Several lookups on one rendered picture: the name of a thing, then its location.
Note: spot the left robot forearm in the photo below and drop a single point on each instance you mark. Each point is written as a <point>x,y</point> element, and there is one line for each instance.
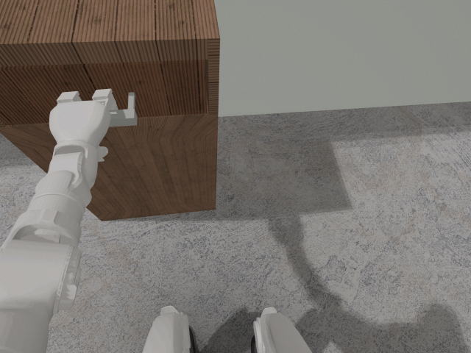
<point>58,206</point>

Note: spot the cabinet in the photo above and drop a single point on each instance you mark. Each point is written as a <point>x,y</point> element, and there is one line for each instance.
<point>164,164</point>

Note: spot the handle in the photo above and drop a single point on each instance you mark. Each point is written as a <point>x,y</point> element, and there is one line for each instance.
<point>126,117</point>

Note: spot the left robot hand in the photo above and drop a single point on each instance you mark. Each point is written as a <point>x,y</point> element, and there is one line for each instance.
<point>87,121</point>

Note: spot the robot right thigh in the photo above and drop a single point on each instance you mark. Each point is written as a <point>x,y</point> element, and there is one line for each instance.
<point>274,333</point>

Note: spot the right robot shin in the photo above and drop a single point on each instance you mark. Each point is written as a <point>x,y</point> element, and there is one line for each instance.
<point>268,310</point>

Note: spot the left robot upper arm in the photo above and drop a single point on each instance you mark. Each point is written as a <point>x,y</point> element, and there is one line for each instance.
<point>37,279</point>

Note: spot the drawer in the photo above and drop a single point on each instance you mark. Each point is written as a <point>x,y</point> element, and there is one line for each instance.
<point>29,93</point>

